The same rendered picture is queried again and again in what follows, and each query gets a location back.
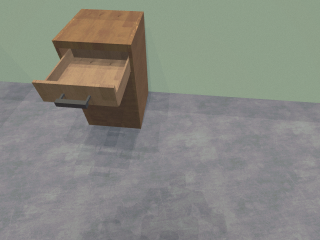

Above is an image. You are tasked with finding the drawer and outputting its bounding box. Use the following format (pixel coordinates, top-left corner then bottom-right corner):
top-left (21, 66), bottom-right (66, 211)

top-left (32, 48), bottom-right (131, 107)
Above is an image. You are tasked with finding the cabinet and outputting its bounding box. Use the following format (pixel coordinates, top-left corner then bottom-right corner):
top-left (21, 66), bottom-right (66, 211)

top-left (52, 9), bottom-right (149, 129)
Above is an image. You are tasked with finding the handle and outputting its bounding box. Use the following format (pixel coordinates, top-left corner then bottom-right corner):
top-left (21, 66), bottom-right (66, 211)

top-left (54, 93), bottom-right (91, 109)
